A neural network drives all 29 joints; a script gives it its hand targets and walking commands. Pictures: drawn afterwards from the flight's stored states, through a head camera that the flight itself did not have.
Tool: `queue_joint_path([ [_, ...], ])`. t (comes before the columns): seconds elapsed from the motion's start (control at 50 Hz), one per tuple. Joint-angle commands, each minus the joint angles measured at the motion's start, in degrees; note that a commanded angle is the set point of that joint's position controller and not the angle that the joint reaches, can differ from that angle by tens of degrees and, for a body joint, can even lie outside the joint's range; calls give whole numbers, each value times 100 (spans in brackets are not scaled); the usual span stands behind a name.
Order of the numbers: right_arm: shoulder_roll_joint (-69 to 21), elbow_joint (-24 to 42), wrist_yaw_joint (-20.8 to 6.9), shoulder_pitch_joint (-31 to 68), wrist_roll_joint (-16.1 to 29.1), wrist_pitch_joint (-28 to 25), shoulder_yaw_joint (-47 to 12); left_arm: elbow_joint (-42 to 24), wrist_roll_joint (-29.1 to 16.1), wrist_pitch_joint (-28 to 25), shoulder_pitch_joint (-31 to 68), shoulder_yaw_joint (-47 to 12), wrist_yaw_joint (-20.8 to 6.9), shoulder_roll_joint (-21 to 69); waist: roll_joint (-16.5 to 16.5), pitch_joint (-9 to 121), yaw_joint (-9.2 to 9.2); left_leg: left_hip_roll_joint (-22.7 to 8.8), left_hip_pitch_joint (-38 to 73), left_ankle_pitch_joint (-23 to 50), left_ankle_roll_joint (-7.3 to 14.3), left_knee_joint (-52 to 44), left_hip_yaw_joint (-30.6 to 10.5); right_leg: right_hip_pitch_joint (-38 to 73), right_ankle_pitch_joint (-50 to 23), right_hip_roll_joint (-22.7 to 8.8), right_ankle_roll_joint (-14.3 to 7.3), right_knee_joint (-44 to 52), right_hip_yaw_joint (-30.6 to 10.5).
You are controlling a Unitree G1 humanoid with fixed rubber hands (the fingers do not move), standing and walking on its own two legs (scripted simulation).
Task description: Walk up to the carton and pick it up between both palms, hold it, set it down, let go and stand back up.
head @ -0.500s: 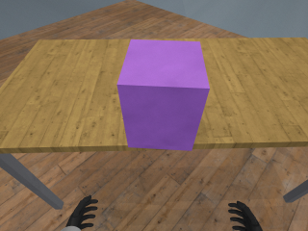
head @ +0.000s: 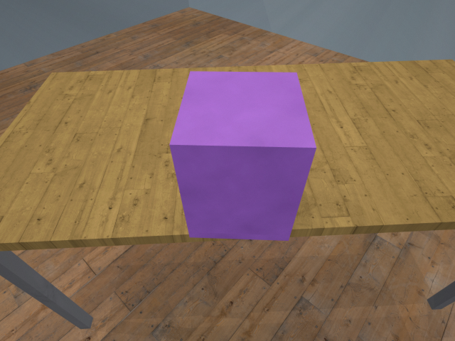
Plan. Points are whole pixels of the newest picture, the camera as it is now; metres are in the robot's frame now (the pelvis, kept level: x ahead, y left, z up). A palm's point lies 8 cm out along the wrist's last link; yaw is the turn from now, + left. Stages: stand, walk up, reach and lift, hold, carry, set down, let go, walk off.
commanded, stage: stand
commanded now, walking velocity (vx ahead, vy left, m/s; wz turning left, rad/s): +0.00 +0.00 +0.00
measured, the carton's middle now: (240, 158) +0.43 +0.01 +0.10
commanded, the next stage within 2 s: none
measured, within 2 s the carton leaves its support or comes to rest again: neither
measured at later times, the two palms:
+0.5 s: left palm out of the picture -0.06 +0.22 -0.14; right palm out of the picture -0.06 -0.21 -0.14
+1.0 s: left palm out of the picture -0.10 +0.21 -0.14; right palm out of the picture -0.11 -0.21 -0.14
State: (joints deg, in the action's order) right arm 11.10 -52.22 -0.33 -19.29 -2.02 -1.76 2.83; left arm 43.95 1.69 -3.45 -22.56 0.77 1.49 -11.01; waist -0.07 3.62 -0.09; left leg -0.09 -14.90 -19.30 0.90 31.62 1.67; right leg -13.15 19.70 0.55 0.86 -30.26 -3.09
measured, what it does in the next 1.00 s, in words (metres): shifts its weight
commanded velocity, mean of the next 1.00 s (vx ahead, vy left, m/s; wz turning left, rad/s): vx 0.00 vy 0.00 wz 0.00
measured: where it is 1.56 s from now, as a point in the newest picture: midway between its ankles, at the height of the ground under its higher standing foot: outside the picture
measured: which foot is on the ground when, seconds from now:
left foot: down 0.00-1.00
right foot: down 0.00-1.00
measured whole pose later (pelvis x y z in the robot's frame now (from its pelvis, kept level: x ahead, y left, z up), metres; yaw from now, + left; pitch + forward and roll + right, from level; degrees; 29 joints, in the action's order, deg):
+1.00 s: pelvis -0.06 +0.00 +0.00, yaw -1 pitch +0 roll +0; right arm 7.4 -63.7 1.5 -21.4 -1.2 0.4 1.4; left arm 63.1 1.3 -0.7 -22.9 -0.4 2.1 -6.2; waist 0.7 0.9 0.3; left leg 0.0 -15.2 -12.1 1.3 27.6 3.1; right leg -14.6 12.8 0.4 1.5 -27.7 -4.6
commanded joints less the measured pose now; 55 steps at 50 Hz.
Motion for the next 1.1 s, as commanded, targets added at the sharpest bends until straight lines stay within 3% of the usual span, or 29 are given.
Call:
queue_joint_path([
  [0.0,612,53,83,-336,18,-35,153,-16,-23,-36,-418,168,71,-514,78,-199,-19,-542,388,2474,271,-376,-544,-181,-2063,-437,-266,284,-313],
  [0.3,332,-648,167,-502,52,83,80,1076,-36,142,-533,82,110,-258,18,-659,15,-515,308,1458,268,-787,-523,-141,-1632,-424,-210,526,-383],
  [0.58,155,-1008,188,-561,76,145,-16,1697,-40,206,-576,-25,97,-11,48,-935,23,-514,20,230,249,-1147,-600,-324,-959,-357,-196,715,-411],
  [1.08,67,-1074,205,-698,88,174,-96,1847,-52,250,-493,-36,67,42,-9,-902,38,-487,-132,-169,209,-1145,-590,-771,-261,-327,-232,919,-548],
])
